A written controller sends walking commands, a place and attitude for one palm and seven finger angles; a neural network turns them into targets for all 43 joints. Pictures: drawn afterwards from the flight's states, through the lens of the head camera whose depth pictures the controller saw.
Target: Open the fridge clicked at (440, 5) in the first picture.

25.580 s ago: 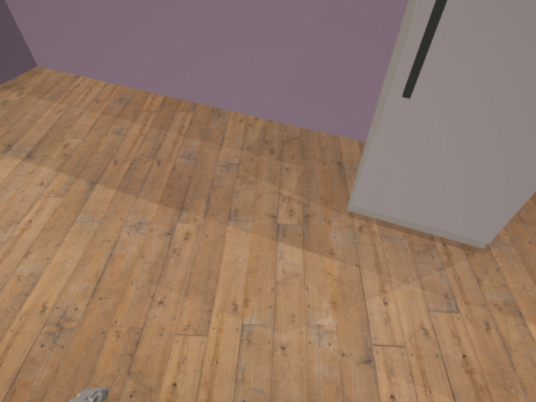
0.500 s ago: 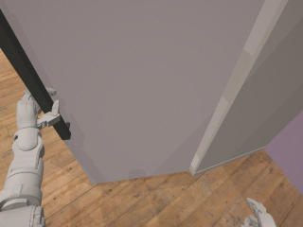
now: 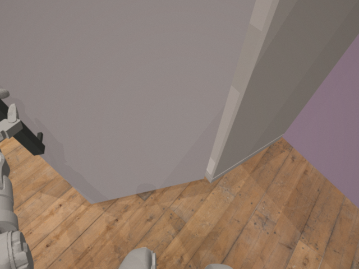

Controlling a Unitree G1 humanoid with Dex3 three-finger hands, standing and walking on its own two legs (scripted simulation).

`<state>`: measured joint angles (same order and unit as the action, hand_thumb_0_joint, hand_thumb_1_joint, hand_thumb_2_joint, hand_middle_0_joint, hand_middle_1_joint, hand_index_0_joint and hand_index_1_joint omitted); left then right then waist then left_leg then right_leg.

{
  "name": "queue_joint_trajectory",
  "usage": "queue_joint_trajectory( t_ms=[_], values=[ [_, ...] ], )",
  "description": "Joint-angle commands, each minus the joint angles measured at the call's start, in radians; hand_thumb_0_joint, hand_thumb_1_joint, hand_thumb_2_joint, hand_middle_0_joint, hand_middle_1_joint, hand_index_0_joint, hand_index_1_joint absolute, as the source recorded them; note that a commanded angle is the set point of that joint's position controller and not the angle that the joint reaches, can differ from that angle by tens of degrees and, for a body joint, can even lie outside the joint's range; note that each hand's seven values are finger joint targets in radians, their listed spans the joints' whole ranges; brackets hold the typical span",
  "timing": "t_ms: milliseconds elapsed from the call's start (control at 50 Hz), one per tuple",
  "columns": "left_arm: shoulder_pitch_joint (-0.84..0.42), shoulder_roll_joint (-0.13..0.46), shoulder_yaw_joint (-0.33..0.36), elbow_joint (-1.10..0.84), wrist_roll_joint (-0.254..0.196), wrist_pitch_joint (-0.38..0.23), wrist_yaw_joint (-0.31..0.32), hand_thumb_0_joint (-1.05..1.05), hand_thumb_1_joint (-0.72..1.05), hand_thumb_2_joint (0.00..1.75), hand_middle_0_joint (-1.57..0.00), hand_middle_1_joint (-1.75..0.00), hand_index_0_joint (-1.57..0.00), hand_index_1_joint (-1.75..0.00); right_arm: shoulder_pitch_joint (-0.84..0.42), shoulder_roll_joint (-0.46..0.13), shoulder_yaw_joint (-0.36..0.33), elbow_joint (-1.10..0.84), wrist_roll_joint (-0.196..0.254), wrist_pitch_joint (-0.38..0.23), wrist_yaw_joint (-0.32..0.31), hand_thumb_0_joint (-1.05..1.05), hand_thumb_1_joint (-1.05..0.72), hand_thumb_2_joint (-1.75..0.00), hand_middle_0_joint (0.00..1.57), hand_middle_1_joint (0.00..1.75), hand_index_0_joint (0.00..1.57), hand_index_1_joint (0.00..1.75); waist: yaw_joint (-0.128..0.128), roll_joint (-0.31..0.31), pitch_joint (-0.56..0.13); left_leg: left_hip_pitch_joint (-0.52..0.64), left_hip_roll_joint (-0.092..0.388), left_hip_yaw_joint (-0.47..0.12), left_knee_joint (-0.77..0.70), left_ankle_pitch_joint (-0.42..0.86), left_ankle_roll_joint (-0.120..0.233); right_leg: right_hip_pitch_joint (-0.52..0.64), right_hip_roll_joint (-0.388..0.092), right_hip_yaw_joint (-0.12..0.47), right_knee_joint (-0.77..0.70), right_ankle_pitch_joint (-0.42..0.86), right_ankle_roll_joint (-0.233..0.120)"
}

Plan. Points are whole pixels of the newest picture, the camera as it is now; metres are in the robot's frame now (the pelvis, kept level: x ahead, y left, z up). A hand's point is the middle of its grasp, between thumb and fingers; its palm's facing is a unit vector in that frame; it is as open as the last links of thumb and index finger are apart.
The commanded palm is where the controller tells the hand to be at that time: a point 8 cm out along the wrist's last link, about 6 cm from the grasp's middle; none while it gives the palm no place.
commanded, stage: stop walking and hold the door back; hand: left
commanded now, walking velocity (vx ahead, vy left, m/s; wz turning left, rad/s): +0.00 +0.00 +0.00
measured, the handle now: out of the picture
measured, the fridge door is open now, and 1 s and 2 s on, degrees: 71 73 71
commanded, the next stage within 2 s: loosen the grip on the handle in 0.42 s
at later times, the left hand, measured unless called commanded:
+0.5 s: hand (10, 139) +0.36 +0.33 +0.10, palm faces +0.44 -0.86 -0.26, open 6.2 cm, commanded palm +0.31 +0.37 +0.09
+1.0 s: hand (11, 127) +0.39 +0.34 +0.09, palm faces +0.49 -0.82 -0.29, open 13.3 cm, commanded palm +0.33 +0.37 +0.10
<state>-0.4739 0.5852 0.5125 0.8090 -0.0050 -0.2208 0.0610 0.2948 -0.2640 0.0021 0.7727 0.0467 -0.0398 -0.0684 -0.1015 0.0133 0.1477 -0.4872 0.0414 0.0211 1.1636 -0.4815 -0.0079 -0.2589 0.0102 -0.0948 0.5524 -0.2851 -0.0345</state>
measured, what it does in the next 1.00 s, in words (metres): steps on the spot: left foot, then right foot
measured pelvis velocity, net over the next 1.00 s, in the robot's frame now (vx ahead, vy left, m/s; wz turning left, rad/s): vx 0.03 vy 0.00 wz -0.08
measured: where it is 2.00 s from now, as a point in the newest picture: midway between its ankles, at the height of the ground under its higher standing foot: outside the picture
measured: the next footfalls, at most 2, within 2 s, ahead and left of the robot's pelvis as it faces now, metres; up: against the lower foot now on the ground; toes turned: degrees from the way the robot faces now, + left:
left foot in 0.16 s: +0.13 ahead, +0.12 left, +0.00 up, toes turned -6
right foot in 0.48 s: +0.04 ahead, -0.08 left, +0.00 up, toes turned -5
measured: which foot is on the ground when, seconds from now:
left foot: up 0.00-0.14, down 0.16-1.00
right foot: down 0.00-0.20, up 0.22-0.46, down 0.48-1.00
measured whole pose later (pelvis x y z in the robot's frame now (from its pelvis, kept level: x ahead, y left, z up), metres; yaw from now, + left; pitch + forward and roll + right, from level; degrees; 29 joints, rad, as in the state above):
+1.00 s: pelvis +0.03 +0.00 -0.02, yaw -4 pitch +7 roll +0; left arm -0.25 0.55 0.57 0.61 -0.05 -0.25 0.00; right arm 0.33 -0.30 -0.02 0.76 -0.02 -0.07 -0.08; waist -0.02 0.00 -0.06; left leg -0.58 0.01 -0.04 0.78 -0.32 -0.01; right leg -0.47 0.06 -0.04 0.79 -0.45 -0.06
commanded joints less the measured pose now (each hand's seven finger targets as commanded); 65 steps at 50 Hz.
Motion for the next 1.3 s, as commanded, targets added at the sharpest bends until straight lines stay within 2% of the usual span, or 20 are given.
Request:
queue_joint_trajectory(
  t_ms=[0, 40, 120, 200, 300, 420, 480, 500, 520, 540, 580, 620, 680, 740, 880, 900, 1020, 1160, 1200, 1280],
  values=[
    [-0.179, 0.411, 0.152, -0.181, -0.007, -0.062, 0.024, 0.0, 0.9, 0.9, -0.45, -1.4, -0.45, -1.4, -0.039, -0.149, -0.021, -0.123, -0.008, -0.058, -0.018, 0.0, -0.9, -0.9, 0.2, 0.3, 0.2, 0.3, 0.084, -0.057, -0.323, -0.021, 0.048, -0.029, -0.181, 0.079, 0.002, 0.201, -0.276, 0.149, -0.144, 0.511, -0.111],
    [-0.15, 0.391, 0.143, -0.217, -0.009, -0.061, 0.018, 0.0, 0.9, 0.9, -0.45, -1.4, -0.45, -1.4, -0.056, -0.15, -0.023, -0.141, -0.019, -0.074, -0.029, 0.0, -0.9, -0.9, 0.2, 0.3, 0.2, 0.3, 0.099, -0.127, -0.281, 0.082, 0.022, 0.018, -0.337, 0.165, 0.004, 0.098, -0.224, 0.109, -0.158, 0.405, -0.088],
    [-0.108, 0.282, 0.052, -0.369, -0.003, -0.064, 0.023, 0.0, 0.9, 0.9, -0.45, -1.4, -0.45, -1.4, -0.056, -0.151, -0.046, -0.169, -0.03, -0.101, -0.04, 0.0, -0.9, -0.9, 0.2, 0.3, 0.2, 0.3, 0.079, -0.007, -0.3, 0.35, 0.012, 0.036, -0.632, 0.432, -0.01, -0.005, -0.152, 0.078, -0.096, 0.228, -0.032],
    [0.045, 0.169, -0.02, -0.58, -0.014, -0.065, 0.021, 0.0, 0.9, 0.9, -0.45, -1.4, -0.45, -1.4, -0.113, -0.138, -0.052, -0.238, -0.043, -0.109, -0.026, 0.0, -0.9, -0.9, 0.2, 0.3, 0.2, 0.3, 0.095, 0.399, -0.312, 0.421, 0.3, -0.36, -0.828, 0.816, 0.168, -0.17, 0.021, 0.068, 0.301, -0.272, 0.045],
    [0.126, 0.142, -0.013, -0.778, -0.013, -0.039, 0.03, 0.0, 0.9, 0.9, -0.45, -1.4, -0.45, -1.4, -0.078, -0.126, -0.054, -0.248, -0.04, -0.126, -0.015, 0.0, -0.9, -0.9, 0.2, 0.3, 0.2, 0.3, 0.091, 0.266, -0.4, 0.503, 0.203, -0.147, -0.737, 0.848, 0.126, -0.1, 0.005, 0.044, 0.188, -0.147, 0.052],
    [-0.018, 0.149, -0.051, -0.69, -0.014, -0.004, 0.053, 0.0, 0.9, 0.9, -0.45, -1.4, -0.45, -1.4, -0.082, -0.127, -0.032, -0.221, -0.04, -0.137, -0.036, 0.0, -0.9, -0.9, 0.2, 0.3, 0.2, 0.3, 0.086, 0.24, -0.391, 0.417, 0.18, -0.109, -0.721, 0.619, 0.085, 0.065, -0.004, 0.037, -0.112, -0.02, 0.056],
    [-0.093, 0.176, -0.051, -0.548, -0.007, 0.002, 0.058, 0.0, 0.9, 0.9, -0.45, -1.4, -0.45, -1.4, -0.092, -0.119, -0.025, -0.203, -0.038, -0.135, -0.048, 0.0, -0.9, -0.9, 0.2, 0.3, 0.2, 0.3, 0.079, 0.104, -0.387, 0.324, 0.112, -0.057, -0.653, 0.458, 0.029, 0.121, -0.097, 0.153, -0.17, 0.221, 0.026],
    [-0.744, 0.765, 0.328, -0.763, 0.121, -0.072, 0.094, 0.0, 0.9, 0.9, -0.45, -1.4, -0.45, -1.4, -0.08, -0.136, -0.018, -0.264, -0.014, -0.161, -0.04, 0.0, -0.9, -0.9, 0.2, 0.3, 0.2, 0.3, 0.059, 0.244, -0.35, 0.215, 0.046, -0.075, -0.722, 0.041, 0.036, 0.072, -0.086, 0.14, -0.129, -0.113, 0.056],
    [-0.423, 0.314, 0.057, -0.254, 0.184, 0.041, 0.013, 0.0, 0.78, 0.84, -0.45, -1.4, -0.45, -1.4, -0.006, -0.09, -0.045, -0.121, -0.139, -0.159, -0.01, 0.0, -0.9, -0.9, 0.2, 0.3, 0.2, 0.3, 0.081, 0.055, -0.453, 0.241, -0.029, -0.008, -0.724, 0.392, 0.022, -0.042, -0.004, 0.042, -0.059, 0.113, 0.001],
    [-0.247, 0.132, 0.019, -0.301, 0.061, 0.019, 0.007, 0.0, 0.66, 0.78, -0.45, -1.4, -0.45, -1.4, 0.006, -0.126, -0.047, -0.143, -0.092, -0.159, 0.008, 0.0, -0.9, -0.9, 0.2, 0.3, 0.2, 0.3, 0.02, -0.148, -0.325, 0.245, -0.007, -0.057, -0.682, 0.359, 0.037, -0.149, 0.048, 0.013, -0.068, 0.103, 0.03],
    [-0.179, 0.114, 0.013, -0.282, -0.017, -0.046, -0.03, 0.0, 0.42, 0.67, -0.45, -1.4, -0.45, -1.4, -0.075, -0.139, -0.039, -0.13, -0.082, -0.157, 0.011, 0.0, -0.9, -0.9, 0.2, 0.3, 0.2, 0.3, 0.075, -0.165, -0.305, 0.207, -0.034, -0.043, -0.645, 0.156, 0.04, -0.193, 0.03, 0.055, -0.079, -0.121, 0.049],
    [-0.248, 0.156, 0.012, -0.318, -0.067, -0.103, -0.06, 0.0, 0.17, 0.55, -0.45, -1.4, -0.45, -1.4, -0.1, -0.146, -0.036, -0.135, -0.084, -0.153, 0.015, 0.0, -0.9, -0.9, 0.2, 0.3, 0.2, 0.3, 0.086, 0.033, -0.268, 0.157, -0.045, -0.016, -0.573, 0.117, 0.024, -0.224, -0.011, 0.145, -0.103, -0.261, 0.041],
    [-0.289, 0.239, -0.009, -0.28, 0.024, -0.098, -0.068, 0.0, -0.19, 0.37, -0.45, -1.4, -0.45, -1.4, -0.062, -0.14, -0.037, -0.138, -0.082, -0.122, 0.022, 0.0, -0.9, -0.9, 0.2, 0.3, 0.2, 0.3, 0.089, 0.157, -0.318, 0.072, -0.058, -0.023, -0.522, 0.059, 0.03, -0.255, -0.023, 0.185, -0.057, -0.328, 0.026],
    [-0.247, 0.245, 0.008, -0.272, 0.012, -0.098, -0.048, 0.0, -0.55, 0.2, -0.42, -1.37, -0.42, -1.37, -0.045, -0.149, -0.049, -0.158, -0.074, -0.113, 0.011, 0.0, -0.9, -0.9, 0.2, 0.3, 0.2, 0.3, 0.089, -0.013, -0.338, 0.004, -0.063, -0.046, -0.49, 0.051, 0.044, -0.243, -0.024, 0.209, -0.066, -0.387, 0.042],
    [-0.057, 0.217, 0.034, -0.372, -0.049, -0.095, -0.042, 0.0, -0.55, 0.2, -0.33, -1.25, -0.33, -1.25, -0.048, -0.16, -0.061, -0.156, -0.062, -0.091, -0.011, 0.0, -0.9, -0.9, 0.2, 0.3, 0.2, 0.3, 0.096, -0.005, -0.349, -0.022, -0.057, -0.064, -0.443, 0.129, 0.047, -0.194, -0.055, 0.252, -0.021, -0.126, 0.071],
    [-0.108, 0.449, 0.205, -0.382, -0.031, -0.092, -0.031, 0.0, -0.55, 0.2, -0.32, -1.23, -0.32, -1.23, -0.038, -0.182, -0.06, -0.143, -0.063, -0.085, -0.025, 0.0, -0.9, -0.9, 0.2, 0.3, 0.2, 0.3, 0.107, -0.001, -0.376, -0.04, -0.057, -0.066, -0.438, 0.163, 0.051, -0.153, -0.054, 0.256, 0.006, -0.04, 0.075],
    [0.143, 0.282, 0.166, -0.524, -0.111, -0.051, -0.097, 0.0, -0.55, 0.2, -0.25, -1.15, -0.25, -1.15, -0.022, -0.162, -0.069, -0.155, -0.064, -0.088, -0.032, 0.0, -0.9, -0.9, 0.2, 0.3, 0.2, 0.3, 0.126, 0.043, -0.492, 0.095, -0.066, -0.042, -0.416, 0.47, 0.048, -0.062, -0.03, 0.163, 0.125, 0.531, 0.087],
    [0.327, 0.187, 0.164, -0.755, -0.137, -0.041, -0.057, 0.0, -0.55, 0.2, -0.25, -1.15, -0.25, -1.15, -0.043, -0.152, -0.077, -0.181, -0.075, -0.114, -0.019, 0.0, -0.9, -0.9, 0.2, 0.3, 0.2, 0.3, 0.139, 0.061, -0.525, 0.226, -0.044, -0.065, -0.411, 0.743, 0.047, -0.129, 0.03, 0.07, 0.152, 0.469, 0.064],
    [0.136, 0.297, 0.243, -0.573, -0.109, -0.042, -0.034, 0.0, -0.55, 0.2, -0.25, -1.15, -0.25, -1.15, -0.034, -0.163, -0.068, -0.121, -0.087, -0.099, -0.043, 0.0, -0.9, -0.9, 0.2, 0.3, 0.2, 0.3, 0.101, 0.012, -0.386, 0.102, -0.047, -0.066, -0.395, 0.594, 0.045, -0.236, 0.043, 0.063, 0.164, 0.342, 0.051],
    [0.217, 0.246, 0.196, -0.672, -0.105, -0.049, -0.063, 0.0, -0.55, 0.2, -0.25, -1.15, -0.25, -1.15, -0.054, -0.15, -0.066, -0.168, -0.091, -0.102, -0.038, 0.0, -0.9, -0.9, 0.2, 0.3, 0.2, 0.3, 0.15, 0.176, -0.576, 0.241, -0.043, -0.069, -0.4, 0.732, 0.034, -0.183, 0.045, 0.061, 0.169, 0.314, 0.031]
  ],
)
